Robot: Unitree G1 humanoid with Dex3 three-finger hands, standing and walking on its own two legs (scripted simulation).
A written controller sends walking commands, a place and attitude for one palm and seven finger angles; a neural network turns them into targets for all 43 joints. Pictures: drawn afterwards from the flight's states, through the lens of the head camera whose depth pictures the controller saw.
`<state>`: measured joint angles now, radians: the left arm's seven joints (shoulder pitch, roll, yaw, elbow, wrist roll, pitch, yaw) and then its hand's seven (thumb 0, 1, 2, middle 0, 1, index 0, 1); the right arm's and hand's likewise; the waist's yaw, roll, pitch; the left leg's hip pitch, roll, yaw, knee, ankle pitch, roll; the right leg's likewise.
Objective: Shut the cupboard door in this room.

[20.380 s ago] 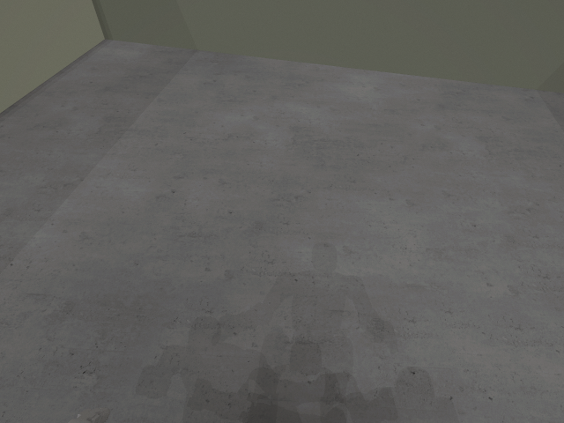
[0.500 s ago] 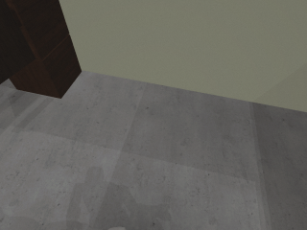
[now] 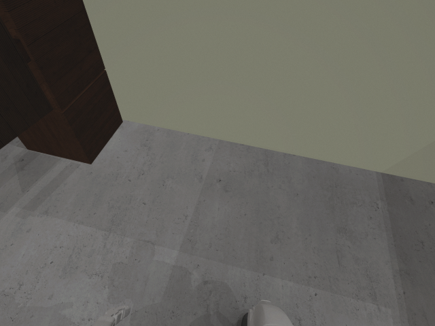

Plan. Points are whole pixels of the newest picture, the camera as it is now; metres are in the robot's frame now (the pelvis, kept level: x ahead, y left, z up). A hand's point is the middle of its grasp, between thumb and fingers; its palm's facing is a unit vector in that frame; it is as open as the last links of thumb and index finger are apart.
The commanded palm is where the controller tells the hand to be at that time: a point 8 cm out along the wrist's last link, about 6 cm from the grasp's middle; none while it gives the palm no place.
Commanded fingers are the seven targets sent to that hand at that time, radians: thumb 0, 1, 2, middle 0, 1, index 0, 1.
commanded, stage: walk to a spot facing it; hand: left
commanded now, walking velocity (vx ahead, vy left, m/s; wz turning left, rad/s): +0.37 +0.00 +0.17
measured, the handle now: out of the picture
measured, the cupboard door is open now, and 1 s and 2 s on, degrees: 81 81 81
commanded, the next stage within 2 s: turn to face it in 1.10 s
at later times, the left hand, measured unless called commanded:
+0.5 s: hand out of the picture +0.12 +0.15 -0.17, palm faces +0.23 -0.96 -0.17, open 7.3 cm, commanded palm none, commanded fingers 0.00 0.90 0.90 -0.20 -0.30 -0.20 -0.30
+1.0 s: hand (128, 193) +0.47 +0.25 -0.15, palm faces +0.13 -0.97 -0.19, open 7.4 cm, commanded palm none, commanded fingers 0.00 0.90 0.90 -0.20 -0.30 -0.20 -0.30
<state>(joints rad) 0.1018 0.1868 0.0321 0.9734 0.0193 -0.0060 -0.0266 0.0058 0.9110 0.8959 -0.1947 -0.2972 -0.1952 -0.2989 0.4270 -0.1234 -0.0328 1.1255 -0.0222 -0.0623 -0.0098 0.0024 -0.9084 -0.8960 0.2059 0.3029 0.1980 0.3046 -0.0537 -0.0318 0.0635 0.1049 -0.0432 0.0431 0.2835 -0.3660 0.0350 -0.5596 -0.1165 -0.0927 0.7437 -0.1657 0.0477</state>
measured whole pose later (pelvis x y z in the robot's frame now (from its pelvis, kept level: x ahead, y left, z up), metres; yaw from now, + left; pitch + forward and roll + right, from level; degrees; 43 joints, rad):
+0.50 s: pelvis +0.20 -0.01 +0.01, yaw +9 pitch -1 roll -2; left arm 0.38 0.16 0.03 1.14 0.03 -0.07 0.01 0.00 0.92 0.90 -0.20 -0.30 -0.20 -0.30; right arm 0.14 -0.19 -0.06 1.02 -0.03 -0.01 0.04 0.00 -0.92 -0.90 0.20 0.30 0.19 0.30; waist 0.05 0.01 0.04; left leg -0.50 0.12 0.08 0.71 -0.19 -0.02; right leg -0.05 -0.05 -0.26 0.36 -0.28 0.00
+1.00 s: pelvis +0.40 +0.05 +0.01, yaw +7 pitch +0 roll +1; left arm 0.14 0.20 0.07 1.01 0.03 0.00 -0.02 0.00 0.91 0.90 -0.19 -0.30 -0.19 -0.30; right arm 0.37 -0.16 -0.05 1.10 -0.03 -0.07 -0.01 -0.01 -0.93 -0.90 0.20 0.30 0.20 0.30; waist -0.02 -0.03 0.05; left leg 0.02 0.02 0.20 0.29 -0.30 0.01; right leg -0.59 -0.14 -0.08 0.83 -0.14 0.04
